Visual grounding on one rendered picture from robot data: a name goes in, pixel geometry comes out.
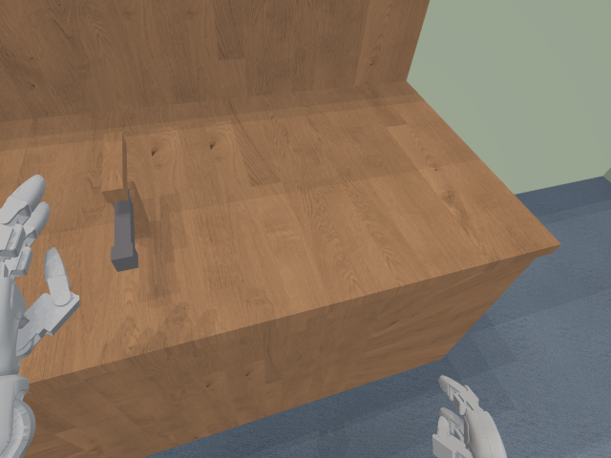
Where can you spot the tap lever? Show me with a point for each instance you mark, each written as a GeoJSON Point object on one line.
{"type": "Point", "coordinates": [124, 255]}

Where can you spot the right robot hand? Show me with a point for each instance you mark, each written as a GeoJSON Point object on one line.
{"type": "Point", "coordinates": [474, 437]}

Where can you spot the robot left forearm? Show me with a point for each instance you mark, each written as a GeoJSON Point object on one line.
{"type": "Point", "coordinates": [17, 421]}

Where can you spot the counter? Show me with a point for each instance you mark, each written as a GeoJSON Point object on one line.
{"type": "Point", "coordinates": [305, 221]}

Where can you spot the left robot hand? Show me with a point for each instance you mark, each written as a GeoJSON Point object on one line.
{"type": "Point", "coordinates": [22, 218]}

